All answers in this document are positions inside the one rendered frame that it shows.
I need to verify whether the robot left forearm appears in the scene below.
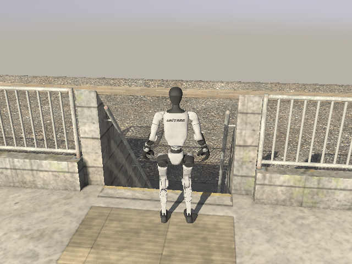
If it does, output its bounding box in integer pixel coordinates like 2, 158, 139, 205
144, 133, 154, 152

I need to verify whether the right robot thigh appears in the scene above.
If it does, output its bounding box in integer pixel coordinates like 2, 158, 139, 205
181, 153, 194, 188

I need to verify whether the robot right forearm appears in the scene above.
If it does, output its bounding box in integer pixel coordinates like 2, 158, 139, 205
197, 133, 208, 152

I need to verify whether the left robot upper arm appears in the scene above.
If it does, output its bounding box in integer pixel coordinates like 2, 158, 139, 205
149, 111, 164, 141

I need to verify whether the right robot hand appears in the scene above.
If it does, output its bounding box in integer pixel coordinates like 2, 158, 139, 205
197, 149, 210, 161

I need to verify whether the left robot hand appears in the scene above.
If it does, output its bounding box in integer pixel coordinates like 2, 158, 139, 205
142, 148, 154, 161

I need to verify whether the left robot thigh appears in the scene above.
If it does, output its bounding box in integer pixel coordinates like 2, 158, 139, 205
157, 153, 168, 189

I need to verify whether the robot thigh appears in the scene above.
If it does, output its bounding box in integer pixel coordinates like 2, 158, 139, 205
181, 153, 194, 188
157, 153, 168, 189

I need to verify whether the right robot upper arm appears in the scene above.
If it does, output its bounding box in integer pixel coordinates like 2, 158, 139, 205
187, 111, 203, 141

